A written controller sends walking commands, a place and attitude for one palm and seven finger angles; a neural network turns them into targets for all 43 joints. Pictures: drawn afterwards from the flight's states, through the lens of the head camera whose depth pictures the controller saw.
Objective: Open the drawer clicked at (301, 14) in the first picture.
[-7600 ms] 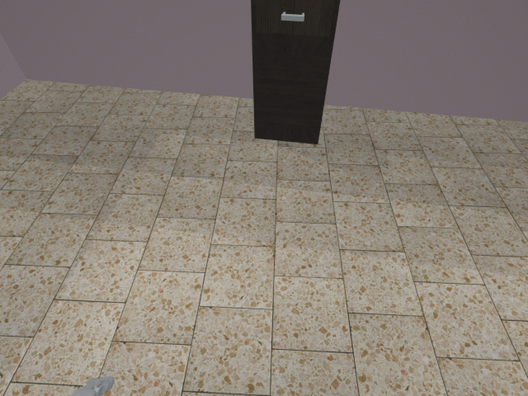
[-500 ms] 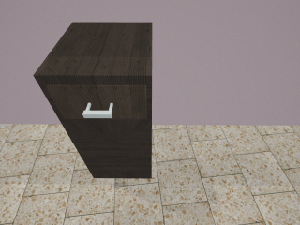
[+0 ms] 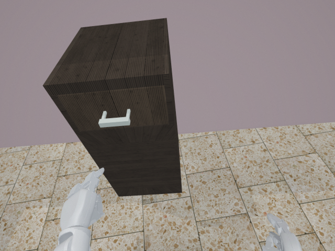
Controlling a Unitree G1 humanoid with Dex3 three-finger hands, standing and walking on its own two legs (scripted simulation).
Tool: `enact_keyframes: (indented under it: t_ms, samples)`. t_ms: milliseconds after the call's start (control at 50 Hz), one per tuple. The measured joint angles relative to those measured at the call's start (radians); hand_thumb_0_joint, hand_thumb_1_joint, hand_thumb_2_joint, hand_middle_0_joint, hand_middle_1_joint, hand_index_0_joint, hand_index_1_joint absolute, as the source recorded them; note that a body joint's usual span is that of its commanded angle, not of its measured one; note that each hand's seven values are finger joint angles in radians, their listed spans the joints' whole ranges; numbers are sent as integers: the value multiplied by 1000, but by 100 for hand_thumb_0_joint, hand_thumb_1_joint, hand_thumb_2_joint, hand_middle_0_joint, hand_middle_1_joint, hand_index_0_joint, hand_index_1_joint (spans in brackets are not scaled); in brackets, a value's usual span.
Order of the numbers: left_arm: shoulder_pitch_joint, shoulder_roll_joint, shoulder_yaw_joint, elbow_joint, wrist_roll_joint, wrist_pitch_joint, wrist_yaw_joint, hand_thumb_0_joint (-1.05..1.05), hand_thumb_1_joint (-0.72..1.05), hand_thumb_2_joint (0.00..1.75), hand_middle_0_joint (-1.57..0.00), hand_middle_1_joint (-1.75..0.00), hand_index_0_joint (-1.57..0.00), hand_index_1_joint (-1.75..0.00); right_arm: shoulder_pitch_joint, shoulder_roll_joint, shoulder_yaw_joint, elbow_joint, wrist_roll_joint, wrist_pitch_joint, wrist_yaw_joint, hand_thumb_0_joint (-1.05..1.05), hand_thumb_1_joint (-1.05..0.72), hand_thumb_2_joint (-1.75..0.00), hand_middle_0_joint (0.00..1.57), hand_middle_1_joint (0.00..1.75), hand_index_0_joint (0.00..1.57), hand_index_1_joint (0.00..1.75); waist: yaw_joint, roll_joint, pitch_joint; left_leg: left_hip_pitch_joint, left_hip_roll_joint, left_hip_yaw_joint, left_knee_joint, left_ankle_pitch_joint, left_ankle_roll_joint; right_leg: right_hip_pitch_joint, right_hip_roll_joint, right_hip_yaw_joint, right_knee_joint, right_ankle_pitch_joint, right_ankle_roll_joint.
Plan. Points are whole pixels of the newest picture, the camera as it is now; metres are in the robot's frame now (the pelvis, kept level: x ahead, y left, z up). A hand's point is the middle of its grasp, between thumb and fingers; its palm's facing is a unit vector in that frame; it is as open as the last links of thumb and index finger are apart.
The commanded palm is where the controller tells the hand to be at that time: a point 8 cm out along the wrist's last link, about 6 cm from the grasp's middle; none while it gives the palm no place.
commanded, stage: raise the hand with hooked fingers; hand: left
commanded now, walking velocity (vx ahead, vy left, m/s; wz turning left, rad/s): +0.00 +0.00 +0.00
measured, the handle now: (115, 117) +0.55 +0.22 -0.01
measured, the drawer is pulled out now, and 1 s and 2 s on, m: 0.00 0.00 0.00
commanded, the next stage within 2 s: move the hooked fingers above the handle in 1.64 s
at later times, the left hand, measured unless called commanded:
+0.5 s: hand (87, 200) +0.24 +0.21 +0.01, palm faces +0.08 -0.14 -0.99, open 10.6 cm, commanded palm +0.20 +0.22 +0.05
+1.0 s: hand (75, 171) +0.29 +0.24 +0.06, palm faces +0.06 -0.11 -0.99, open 13.3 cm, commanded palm +0.27 +0.24 +0.12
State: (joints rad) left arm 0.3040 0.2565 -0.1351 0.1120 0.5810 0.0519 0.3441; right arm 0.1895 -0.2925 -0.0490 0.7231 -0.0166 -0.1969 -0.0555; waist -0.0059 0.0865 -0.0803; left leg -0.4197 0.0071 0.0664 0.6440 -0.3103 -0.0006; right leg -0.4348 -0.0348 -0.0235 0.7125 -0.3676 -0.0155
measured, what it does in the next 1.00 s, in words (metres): stands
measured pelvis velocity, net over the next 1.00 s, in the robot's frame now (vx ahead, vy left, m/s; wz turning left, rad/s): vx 0.01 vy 0.01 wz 0.00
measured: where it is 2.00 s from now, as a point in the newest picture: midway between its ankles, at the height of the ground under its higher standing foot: outside the picture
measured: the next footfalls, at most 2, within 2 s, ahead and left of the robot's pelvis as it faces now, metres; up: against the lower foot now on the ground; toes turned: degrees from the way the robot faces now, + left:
none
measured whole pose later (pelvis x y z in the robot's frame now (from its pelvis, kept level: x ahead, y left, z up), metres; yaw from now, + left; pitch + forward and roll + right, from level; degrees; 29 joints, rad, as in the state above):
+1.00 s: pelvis +0.01 +0.01 +0.01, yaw +0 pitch +3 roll +1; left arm 0.02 0.38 -0.12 0.06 0.97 0.14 0.21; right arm 0.09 -0.24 -0.02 0.61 -0.01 0.10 -0.03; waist 0.07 0.07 -0.03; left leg -0.34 0.00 0.07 0.57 -0.29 0.01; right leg -0.34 -0.03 -0.02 0.61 -0.33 0.00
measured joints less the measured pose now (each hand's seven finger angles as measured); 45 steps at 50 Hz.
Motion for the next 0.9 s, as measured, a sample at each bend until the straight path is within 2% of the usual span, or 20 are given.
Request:
enact_keyframes:
  t_ms: [60,120,180,260,300,360,420,460,520,580,640,740,820,900]
  samples:
    - [-21,-49,-32,-20,222,-23,36,2,75,82,-21,-41,-21,-41,-66,7,-8,-94,-21,84,49,2,-91,-90,20,30,20,29,23,-34,-33,-59,9,33,39,-12,-2,-82,8,35,56,-6,-2]
    - [22,-76,-67,-38,382,-49,54,1,67,80,-21,-46,-22,-45,-101,23,-5,-165,-27,174,84,2,-91,-90,20,30,20,29,56,-90,-44,-102,15,49,75,-23,-5,-138,14,51,106,-18,-9]
    - [78,-60,-88,-48,483,-40,94,0,59,77,-23,-50,-23,-50,-119,34,-2,-218,-34,245,97,1,-91,-90,20,30,20,29,91,-121,-30,-134,22,38,119,-37,-10,-162,19,41,141,-32,-16]
    - [77,10,-64,-32,550,-7,156,0,49,73,-25,-56,-25,-56,-145,53,7,-229,-48,284,88,1,-90,-90,20,30,20,30,120,-111,-20,-180,27,6,188,-59,-15,-186,20,10,185,-52,-22]
    - [28,47,-37,-17,556,-3,172,0,43,70,-26,-59,-26,-59,-157,64,15,-212,-54,285,81,1,-90,-90,20,30,20,30,125,-92,-17,-200,27,-12,219,-69,-15,-191,19,-7,204,-61,-23]
    - [-66,74,-8,-11,501,15,158,0,36,67,-27,-64,-27,-64,-164,84,33,-181,-49,277,66,1,-90,-90,20,30,20,30,112,-51,-5,-201,23,-38,240,-74,-14,-173,15,-32,204,-64,-18]
    - [-152,64,-5,-10,443,55,108,0,29,64,-27,-68,-27,-68,-146,103,54,-153,-37,275,51,1,-90,-90,20,30,20,30,94,-20,5,-168,18,-46,211,-61,-11,-133,11,-39,166,-49,-13]
    - [-186,47,-13,-9,424,82,57,0,25,63,-27,-71,-27,-71,-123,112,68,-139,-25,283,45,1,-90,-90,20,30,20,30,85,-15,6,-133,15,-35,168,-45,-8,-104,10,-30,129,-33,-9]
    - [-190,34,-25,-14,422,91,-20,0,18,60,-27,-76,-27,-75,-80,114,88,-128,-14,298,41,2,-90,-90,20,30,20,30,75,-24,7,-76,13,-11,94,-20,-3,-64,10,-6,71,-7,-3]
    - [-161,43,-22,-22,436,64,-64,0,12,57,-27,-80,-27,-80,-43,101,89,-125,-13,304,42,2,-90,-90,20,30,20,30,65,-36,19,-32,14,6,44,-6,0,-30,14,10,28,9,0]
    - [-129,61,-7,-39,446,30,-68,0,5,54,-28,-85,-28,-84,-19,80,67,-121,-19,303,40,2,-90,-90,20,30,20,30,61,-40,39,-6,15,10,21,-2,2,-3,16,13,-1,18,2]
    - [-120,96,32,-81,442,-11,-18,0,-7,49,-29,-92,-29,-92,-9,42,21,-99,-29,292,38,2,-90,-90,20,30,20,30,69,-36,52,1,11,1,16,-6,7,15,12,4,-20,19,7]
    - [-175,105,45,-77,427,10,0,0,-16,45,-30,-98,-30,-98,-34,25,1,-86,-21,286,40,2,-90,-90,20,30,20,30,74,-25,50,5,5,-6,12,-7,11,25,6,-3,-29,17,11]
    - [-236,105,32,-58,409,62,-45,0,-25,41,-30,-104,-30,-104,-67,29,4,-88,-5,290,37,2,-90,-90,20,30,20,29,77,-19,44,32,-1,-3,-19,2,14,50,2,-1,-56,25,15]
